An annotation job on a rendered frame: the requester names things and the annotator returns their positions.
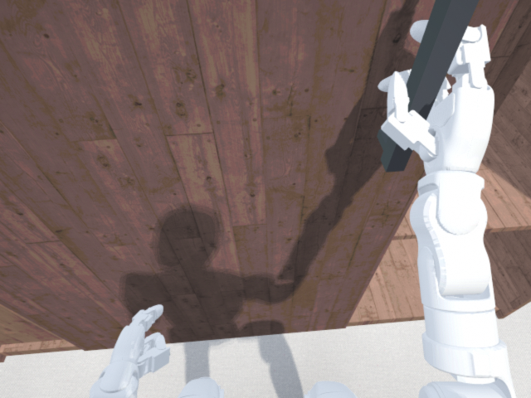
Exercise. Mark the wardrobe door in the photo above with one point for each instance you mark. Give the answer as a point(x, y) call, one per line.
point(217, 157)
point(14, 328)

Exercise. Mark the robot left hand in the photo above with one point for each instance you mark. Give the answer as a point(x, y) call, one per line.
point(149, 354)

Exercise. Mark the robot left thigh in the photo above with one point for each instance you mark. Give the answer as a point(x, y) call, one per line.
point(202, 388)

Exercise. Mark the right robot upper arm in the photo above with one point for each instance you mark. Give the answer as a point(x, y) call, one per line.
point(456, 389)

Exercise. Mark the handle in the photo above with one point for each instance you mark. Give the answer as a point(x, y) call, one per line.
point(444, 31)

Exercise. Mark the robot right hand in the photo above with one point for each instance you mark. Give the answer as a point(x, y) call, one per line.
point(462, 119)

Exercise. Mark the right robot forearm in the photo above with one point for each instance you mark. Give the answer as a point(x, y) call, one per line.
point(461, 336)

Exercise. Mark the robot right thigh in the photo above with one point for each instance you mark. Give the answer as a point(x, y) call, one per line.
point(329, 389)

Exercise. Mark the robot thigh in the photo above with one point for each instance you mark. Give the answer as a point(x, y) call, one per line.
point(329, 389)
point(202, 388)

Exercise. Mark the left robot forearm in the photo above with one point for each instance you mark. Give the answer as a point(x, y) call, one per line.
point(118, 380)

